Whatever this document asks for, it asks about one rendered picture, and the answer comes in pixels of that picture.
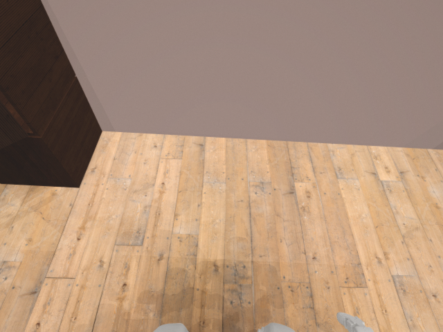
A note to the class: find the cupboard door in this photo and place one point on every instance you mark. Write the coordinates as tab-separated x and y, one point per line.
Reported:
10	130

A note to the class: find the robot right hand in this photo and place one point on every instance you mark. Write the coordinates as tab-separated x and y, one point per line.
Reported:
352	324

